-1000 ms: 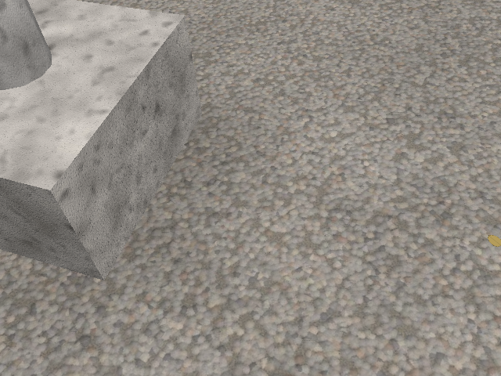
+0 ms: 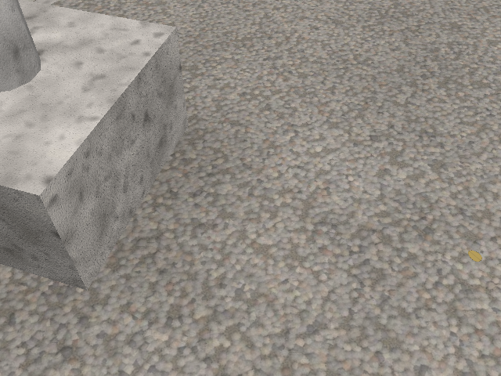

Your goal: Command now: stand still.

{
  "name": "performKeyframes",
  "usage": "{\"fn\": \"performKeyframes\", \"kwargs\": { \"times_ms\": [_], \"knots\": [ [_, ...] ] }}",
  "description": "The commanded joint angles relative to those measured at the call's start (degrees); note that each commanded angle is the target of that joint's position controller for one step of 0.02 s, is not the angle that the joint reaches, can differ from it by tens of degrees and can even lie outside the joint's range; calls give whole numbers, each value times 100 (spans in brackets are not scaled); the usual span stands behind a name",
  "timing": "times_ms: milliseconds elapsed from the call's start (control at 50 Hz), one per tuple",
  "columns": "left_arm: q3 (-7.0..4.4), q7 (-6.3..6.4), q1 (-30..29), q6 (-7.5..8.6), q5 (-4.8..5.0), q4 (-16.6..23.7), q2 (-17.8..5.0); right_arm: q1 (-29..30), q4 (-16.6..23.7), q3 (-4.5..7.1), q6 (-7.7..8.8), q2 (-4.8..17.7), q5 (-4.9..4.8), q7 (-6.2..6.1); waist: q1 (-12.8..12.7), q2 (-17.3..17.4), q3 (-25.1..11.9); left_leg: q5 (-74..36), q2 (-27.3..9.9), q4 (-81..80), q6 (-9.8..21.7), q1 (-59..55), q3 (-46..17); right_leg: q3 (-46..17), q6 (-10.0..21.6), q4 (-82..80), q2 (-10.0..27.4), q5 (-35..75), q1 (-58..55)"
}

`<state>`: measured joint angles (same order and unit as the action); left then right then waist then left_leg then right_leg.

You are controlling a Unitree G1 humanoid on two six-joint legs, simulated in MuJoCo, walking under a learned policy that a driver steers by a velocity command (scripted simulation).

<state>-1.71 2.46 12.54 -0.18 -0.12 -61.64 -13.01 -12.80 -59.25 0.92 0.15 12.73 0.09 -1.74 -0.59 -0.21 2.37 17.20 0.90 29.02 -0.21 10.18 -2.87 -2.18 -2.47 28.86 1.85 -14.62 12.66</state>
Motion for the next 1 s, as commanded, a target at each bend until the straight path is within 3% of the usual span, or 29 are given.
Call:
{"fn": "performKeyframes", "kwargs": {
  "times_ms": [20, 300, 320, 360, 400, 480, 500, 540, 560, 580, 600, 620, 660, 680, 720, 800, 840, 880, 920, 940, 960, 980, 1000],
  "knots": [
    [-86, 20, 203, 35, 2, 109, -596, -186, 100, 92, 40, 594, -3, -23, 9, 21, -3, -807, -120, -591, 108, 345, -53, 104, 108, -376, -33, 754, -151],
    [-26, 25, 417, 33, 14, 12, -461, -460, -127, 34, 31, 467, -11, -47, 30, 9, 65, -742, -89, -562, 61, 397, 23, 116, 150, -371, -71, 684, -71],
    [-7, 27, 530, 26, 12, -50, -385, -576, -193, 18, 23, 407, -10, -52, 33, 30, -66, -158, -40, -604, 77, 350, 72, 193, 162, -370, -144, 127, -123],
    [-40, 52, 541, 15, 71, -35, -457, -599, -175, 82, -2, 586, -79, -83, 55, 143, 219, 1817, 6, -613, 278, 671, 9, 339, 300, -141, -342, -1718, 258],
    [-36, 40, 435, 112, 82, 83, -426, -660, -99, 112, 66, 656, -114, -80, 109, 266, 662, 2778, -283, -822, 536, 993, -422, 226, 459, 6, -279, -2363, 783],
    [18, -139, 305, 470, 147, 279, -88, -1070, -128, 257, 272, 985, -191, 3, 197, 1098, 645, 3118, -1440, -1599, 1216, 548, -2181, 502, 507, 1241, -325, -1094, 1240],
    [12, -178, 365, 534, 168, 285, -97, -910, -52, 252, 291, 949, -197, 17, 89, 1054, 720, 2956, -1521, -1652, 1256, 845, -2292, 427, 618, 1182, -252, -1040, 959],
    [-16, -204, 1196, 601, 196, 31, -89, -197, 223, 210, 307, 844, -221, 46, -440, 844, 787, 2189, -1034, -1069, 904, 1678, -1493, 276, 798, -32, -220, -927, -412],
    [-137, -202, 1891, 629, 165, -182, -496, 167, 411, 140, 359, 551, -227, 51, -677, -11, 674, 1271, -406, 198, 530, 2309, -526, -766, 982, -643, 300, -1143, -1156],
    [-350, -272, 2699, 673, 181, -347, -1292, 274, 649, 88, 487, 283, -186, 32, -837, -1685, 362, 897, 247, 2257, 162, 3169, 407, -3003, 1615, -1613, 1485, -1340, -2003],
    [-258, -304, 2654, 728, 54, -290, -1091, 285, 711, 121, 610, 446, -226, 40, -686, -1462, 290, 1373, 121, 3446, 223, 3788, -90, -4070, 1889, -1860, 2043, -977, -2177],
    [-169, -308, 2213, 767, 22, -144, -771, 177, 667, 137, 684, 491, -270, 102, -419, -870, 485, 1046, -168, 4071, 358, 4075, -260, -3532, 1771, -1692, 1956, -453, -2133],
    [-90, -348, 1813, 742, 58, 28, -570, 232, 644, 183, 761, 534, -235, 182, -257, -420, 465, 214, -506, 4042, 505, 4305, -84, -2348, 1491, -1721, 1588, 455, -2155],
    [-26, -340, 1803, 691, 50, 36, -397, 399, 698, 238, 765, 610, -190, 211, -249, -416, 440, -59, -637, 3770, 498, 4185, 20, -1807, 1338, -1792, 1380, 1074, -2095],
    [29, -276, 1965, 578, 20, 28, -262, 517, 756, 222, 711, 407, -173, 294, -246, -549, 332, -374, -670, 3242, 386, 3885, 262, -1159, 1227, -1915, 1115, 1654, -1957],
    [-21, -106, 1766, 504, -5, 253, -652, 1541, 1184, 60, 630, 77, -148, 357, -319, -491, 548, -1362, -384, 1261, 118, 2805, 622, -440, 1221, -2319, 824, 1473, -789],
    [-85, -79, 1898, 534, 61, 225, -831, 1802, 1329, 65, 600, 249, -182, 375, -312, -659, 608, -1639, -288, 764, 132, 2287, 651, -411, 1248, -2511, 955, 1324, -614],
    [-130, -75, 1900, 548, 139, 197, -841, 1928, 1439, 95, 594, 441, -206, 396, -213, -642, 693, -1745, -294, 393, 270, 2207, 523, -368, 1192, -2458, 1141, 1558, -940],
    [-180, -81, 1795, 507, 119, 222, -907, 1693, 1444, 192, 622, 674, -190, 413, 48, -660, 424, -1586, -165, 216, 461, 1797, 542, -240, 1047, -1912, 1260, 2981, -1441],
    [-212, -87, 1732, 464, 69, 249, -975, 1264, 1348, 279, 616, 838, -174, 405, 295, -752, 53, -1435, 1, 293, 566, 1197, 645, -100, 951, -1307, 1210, 4137, -1571],
    [-197, -89, 1671, 394, 10, 287, -915, 375, 1076, 412, 598, 1034, -167, 376, 722, -752, -476, -1449, 185, 263, 709, 126, 740, 80, 784, -199, 966, 4999, -1430],
    [-144, -98, 1617, 368, -51, 411, -825, -520, 858, 503, 574, 1272, -115, 329, 1086, -582, -1098, -1860, -349, 383, 933, -1399, 193, 160, 559, 1221, 708, 4284, -476],
    [66, -157, 2376, 448, -52, 476, -43, -1215, 709, 610, 549, 1827, 85, 319, 790, 995, -2178, -1963, -2069, 40, 1967, -3515, -2435, 331, 128, 3842, -358, 1034, 1630]
  ]
}}
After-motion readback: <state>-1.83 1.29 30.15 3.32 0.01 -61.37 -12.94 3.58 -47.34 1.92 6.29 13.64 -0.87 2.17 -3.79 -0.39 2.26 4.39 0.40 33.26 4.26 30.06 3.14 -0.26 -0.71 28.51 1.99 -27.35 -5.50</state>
